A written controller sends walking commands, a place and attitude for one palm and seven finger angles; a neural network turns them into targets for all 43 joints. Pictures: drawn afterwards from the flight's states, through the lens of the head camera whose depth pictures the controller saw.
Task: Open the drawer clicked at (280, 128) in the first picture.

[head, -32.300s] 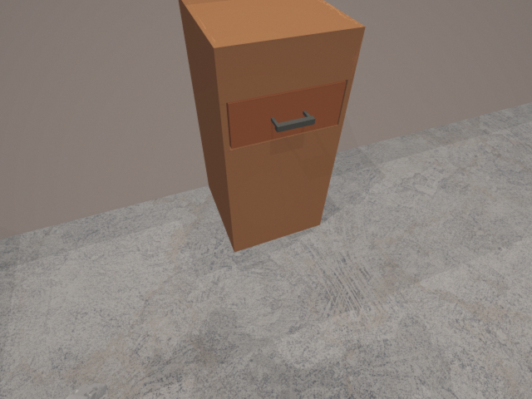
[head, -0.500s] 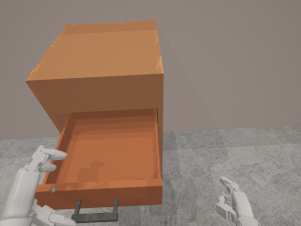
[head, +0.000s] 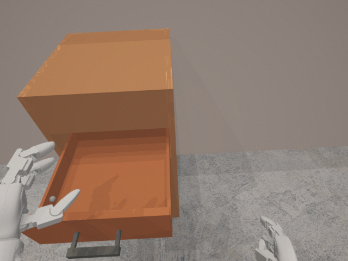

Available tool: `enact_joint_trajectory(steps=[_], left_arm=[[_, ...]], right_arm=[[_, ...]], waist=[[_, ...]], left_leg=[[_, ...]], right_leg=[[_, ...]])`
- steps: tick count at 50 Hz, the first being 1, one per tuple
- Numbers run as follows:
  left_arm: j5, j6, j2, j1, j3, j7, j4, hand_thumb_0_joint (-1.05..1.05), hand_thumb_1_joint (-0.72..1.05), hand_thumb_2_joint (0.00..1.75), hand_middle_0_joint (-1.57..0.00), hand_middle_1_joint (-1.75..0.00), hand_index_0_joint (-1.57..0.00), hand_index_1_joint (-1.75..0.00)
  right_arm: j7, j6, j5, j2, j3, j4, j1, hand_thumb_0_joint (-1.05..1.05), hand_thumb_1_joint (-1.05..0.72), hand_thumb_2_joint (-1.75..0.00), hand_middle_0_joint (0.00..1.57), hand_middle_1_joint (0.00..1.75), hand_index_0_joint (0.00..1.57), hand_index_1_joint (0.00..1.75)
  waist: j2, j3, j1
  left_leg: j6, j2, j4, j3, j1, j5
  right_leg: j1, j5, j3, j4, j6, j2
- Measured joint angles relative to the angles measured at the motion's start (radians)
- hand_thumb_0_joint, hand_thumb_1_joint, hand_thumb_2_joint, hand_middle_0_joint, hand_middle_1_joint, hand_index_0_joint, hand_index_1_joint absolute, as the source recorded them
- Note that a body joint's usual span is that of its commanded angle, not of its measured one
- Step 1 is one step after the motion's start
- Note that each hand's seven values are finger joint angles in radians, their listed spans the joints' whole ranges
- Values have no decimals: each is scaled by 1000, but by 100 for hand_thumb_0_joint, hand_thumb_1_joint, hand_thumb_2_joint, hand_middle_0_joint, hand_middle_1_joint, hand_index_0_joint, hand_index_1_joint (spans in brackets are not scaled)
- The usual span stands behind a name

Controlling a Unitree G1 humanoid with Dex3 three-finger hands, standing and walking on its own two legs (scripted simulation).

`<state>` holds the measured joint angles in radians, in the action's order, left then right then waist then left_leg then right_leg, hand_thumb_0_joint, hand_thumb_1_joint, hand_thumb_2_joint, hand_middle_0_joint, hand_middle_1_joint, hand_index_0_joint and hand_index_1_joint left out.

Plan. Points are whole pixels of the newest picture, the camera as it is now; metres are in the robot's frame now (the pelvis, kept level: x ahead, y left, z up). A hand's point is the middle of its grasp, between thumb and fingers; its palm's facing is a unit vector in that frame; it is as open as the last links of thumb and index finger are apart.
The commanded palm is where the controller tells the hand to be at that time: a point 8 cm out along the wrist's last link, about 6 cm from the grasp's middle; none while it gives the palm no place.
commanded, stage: draw the hand back to the body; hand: left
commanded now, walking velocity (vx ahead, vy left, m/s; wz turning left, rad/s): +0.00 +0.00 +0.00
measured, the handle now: (95, 243) +0.18 +0.23 -0.11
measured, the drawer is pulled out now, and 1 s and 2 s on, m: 0.29 0.29 0.29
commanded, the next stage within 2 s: step back with the hand held close in 0.40 s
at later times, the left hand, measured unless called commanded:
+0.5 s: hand (68, 194) +0.19 +0.20 +0.15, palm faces +0.37 -0.83 -0.41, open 7.5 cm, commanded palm +0.13 +0.25 +0.17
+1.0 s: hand (37, 210) +0.16 +0.24 +0.15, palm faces +0.30 -0.80 -0.52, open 7.4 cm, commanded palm +0.09 +0.28 +0.17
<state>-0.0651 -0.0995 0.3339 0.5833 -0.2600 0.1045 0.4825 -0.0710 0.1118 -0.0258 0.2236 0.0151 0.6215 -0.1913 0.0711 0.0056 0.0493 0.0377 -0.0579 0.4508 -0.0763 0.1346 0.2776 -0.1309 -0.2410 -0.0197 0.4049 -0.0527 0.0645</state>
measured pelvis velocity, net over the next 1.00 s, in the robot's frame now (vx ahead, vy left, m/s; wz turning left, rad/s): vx -0.04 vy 0.00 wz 0.02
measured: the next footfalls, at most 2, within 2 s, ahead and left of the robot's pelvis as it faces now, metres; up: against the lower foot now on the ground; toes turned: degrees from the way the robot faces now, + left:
right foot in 1.80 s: -0.23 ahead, -0.16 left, +0.00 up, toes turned -4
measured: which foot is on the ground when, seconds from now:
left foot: down 0.00-1.00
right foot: down 0.00-1.00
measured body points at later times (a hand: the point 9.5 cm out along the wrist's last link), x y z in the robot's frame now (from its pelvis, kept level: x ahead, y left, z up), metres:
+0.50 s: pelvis +0.00 -0.03 +0.00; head -0.01 -0.06 +0.45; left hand +0.16 +0.24 +0.18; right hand +0.20 -0.25 -0.09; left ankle -0.02 +0.10 -0.74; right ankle -0.01 -0.09 -0.74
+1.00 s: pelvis -0.04 +0.00 -0.01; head +0.00 +0.01 +0.44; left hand +0.13 +0.28 +0.18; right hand +0.16 -0.23 -0.08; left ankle -0.02 +0.09 -0.74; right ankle -0.01 -0.09 -0.74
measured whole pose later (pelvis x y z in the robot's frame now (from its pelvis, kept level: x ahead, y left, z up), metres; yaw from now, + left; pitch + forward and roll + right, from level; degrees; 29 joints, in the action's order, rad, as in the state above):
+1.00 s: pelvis -0.04 +0.00 -0.01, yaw +1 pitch +2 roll +0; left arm -0.05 -0.17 0.43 0.66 -0.39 0.12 0.62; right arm -0.07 0.00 -0.04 0.20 -0.03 0.54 -0.13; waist -0.02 0.03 -0.01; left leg 0.05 -0.07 0.52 -0.04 0.32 0.24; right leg -0.32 -0.23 -0.04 0.51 -0.04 0.04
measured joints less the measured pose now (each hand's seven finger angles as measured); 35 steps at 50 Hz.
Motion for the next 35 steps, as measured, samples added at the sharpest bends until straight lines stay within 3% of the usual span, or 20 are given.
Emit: enact_joint_trajectory(steps=[9,17,27,32,35], left_arm=[[-8,-31,3,-51,-31,0,-21,0,56,75,-24,-52,-23,-52],[-14,-26,-10,-39,-9,-16,-40,1,80,85,-22,-37,-21,-37],[-12,-26,-3,-41,-26,-15,-34,1,88,89,-22,-31,-21,-31],[9,-87,13,-51,-80,-7,-12,1,89,89,-22,-31,-21,-31],[14,-96,8,-7,-74,-5,26,1,89,89,-21,-31,-21,-31]], right_arm=[[-7,4,-2,-5,-6,3,26,1,-90,-89,20,30,20,30],[-5,-1,1,-14,-4,-5,33,1,-90,-89,20,30,21,30],[-7,-14,-1,-7,-10,-5,22,1,-90,-89,20,30,21,30],[14,-55,-5,-3,-20,-31,38,1,-90,-89,20,30,21,30],[20,-78,-6,8,-28,-45,39,1,-90,-89,20,30,21,30]], waist=[[8,-4,0],[8,0,-2],[14,-1,-3],[-6,22,-32],[-20,28,-46]], left_leg=[[-20,18,-8,-10,-19,0],[-35,32,-14,-12,-21,-1],[-39,40,-6,-20,-18,5],[-4,43,71,-3,78,-11],[-22,43,28,7,86,1]], right_leg=[[19,1,-10,-9,-22,17],[20,5,-11,-16,-37,31],[28,5,-20,-27,-44,40],[-22,25,-40,-36,-43,39],[-66,21,-40,-11,-37,32]])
